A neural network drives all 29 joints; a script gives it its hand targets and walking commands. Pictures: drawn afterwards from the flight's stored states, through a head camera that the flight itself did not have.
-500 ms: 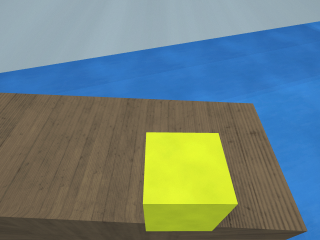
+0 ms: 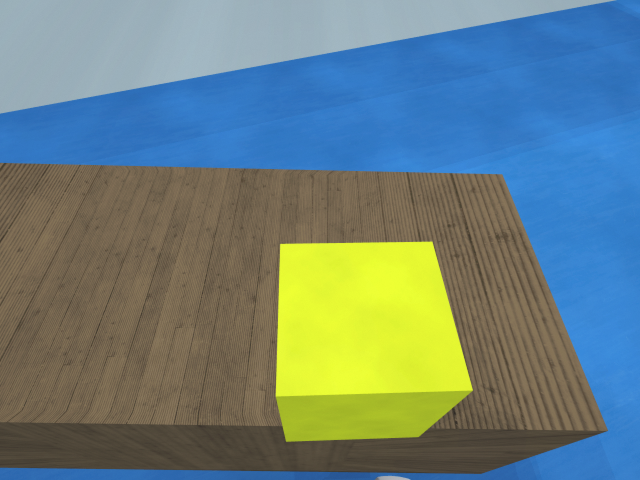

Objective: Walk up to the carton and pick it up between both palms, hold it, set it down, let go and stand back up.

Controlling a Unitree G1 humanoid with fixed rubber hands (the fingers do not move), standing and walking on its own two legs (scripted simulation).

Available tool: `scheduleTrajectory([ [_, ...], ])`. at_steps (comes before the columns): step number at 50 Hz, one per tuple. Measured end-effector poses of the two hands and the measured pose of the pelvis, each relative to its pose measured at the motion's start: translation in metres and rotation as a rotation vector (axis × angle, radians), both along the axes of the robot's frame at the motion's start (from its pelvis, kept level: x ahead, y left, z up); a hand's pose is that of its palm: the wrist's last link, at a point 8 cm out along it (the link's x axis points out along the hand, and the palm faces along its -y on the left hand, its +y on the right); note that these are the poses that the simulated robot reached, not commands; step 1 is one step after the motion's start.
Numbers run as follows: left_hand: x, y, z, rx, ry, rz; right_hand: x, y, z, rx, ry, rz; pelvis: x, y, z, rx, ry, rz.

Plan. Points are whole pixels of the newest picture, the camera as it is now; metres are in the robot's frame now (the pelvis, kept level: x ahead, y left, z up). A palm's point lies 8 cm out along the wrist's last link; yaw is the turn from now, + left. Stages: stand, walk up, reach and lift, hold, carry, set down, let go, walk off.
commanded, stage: walk up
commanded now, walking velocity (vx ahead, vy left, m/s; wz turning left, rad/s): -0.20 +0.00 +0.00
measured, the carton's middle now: (354, 347) +0.30 -0.06 -0.07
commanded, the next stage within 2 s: stand in 1.22 s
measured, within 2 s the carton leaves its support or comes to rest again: neither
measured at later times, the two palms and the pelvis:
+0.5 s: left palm out of the picture -0.03 +0.15 -0.14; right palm out of the picture -0.03 -0.25 -0.14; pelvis -0.02 -0.05 +0.01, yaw +2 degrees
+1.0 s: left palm out of the picture -0.05 +0.23 -0.15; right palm out of the picture -0.04 -0.20 -0.13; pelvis -0.06 +0.01 +0.01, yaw +1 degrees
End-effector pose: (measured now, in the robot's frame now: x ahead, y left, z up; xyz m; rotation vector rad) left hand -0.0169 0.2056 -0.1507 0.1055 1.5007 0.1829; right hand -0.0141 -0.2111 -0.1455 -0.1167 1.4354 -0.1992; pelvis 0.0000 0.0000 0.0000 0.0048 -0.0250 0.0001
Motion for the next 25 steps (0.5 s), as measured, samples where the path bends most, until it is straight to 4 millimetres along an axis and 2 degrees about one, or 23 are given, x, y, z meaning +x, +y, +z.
scheduleTrajectory([
  [4,0.021,0.006,0.0,0.045,-0.038,-0.062,-0.007,-0.024,-0.006,-0.038,-0.015,-0.007,-0.016,-0.009,-0.005,0.0,0.011,-0.013],
  [7,0.036,-0.001,0.003,0.053,-0.096,-0.093,-0.011,-0.039,-0.009,-0.038,-0.026,-0.001,-0.022,-0.018,-0.006,0.023,0.024,-0.014],
  [9,0.04,-0.008,0.004,0.06,-0.133,-0.087,-0.01,-0.045,-0.014,-0.02,-0.039,0.004,-0.024,-0.024,-0.008,0.039,0.025,-0.012],
  [11,0.035,-0.017,0.012,0.066,-0.151,-0.076,-0.009,-0.048,-0.017,0.005,-0.049,0.008,-0.026,-0.029,-0.005,0.001,0.006,0.003],
  [15,0.017,-0.032,0.02,0.058,-0.152,-0.07,-0.006,-0.046,-0.006,0.041,-0.059,-0.004,-0.022,-0.04,0.006,-0.003,-0.005,0.011],
  [19,0.004,-0.042,0.017,0.035,-0.145,-0.062,-0.007,-0.046,-0.004,0.049,-0.055,0.016,-0.023,-0.046,0.006,-0.025,-0.01,0.023],
  [25,-0.017,-0.051,0.012,-0.013,-0.107,-0.019,-0.019,-0.041,0.003,0.054,-0.007,0.031,-0.023,-0.049,0.01,-0.014,-0.025,0.026],
])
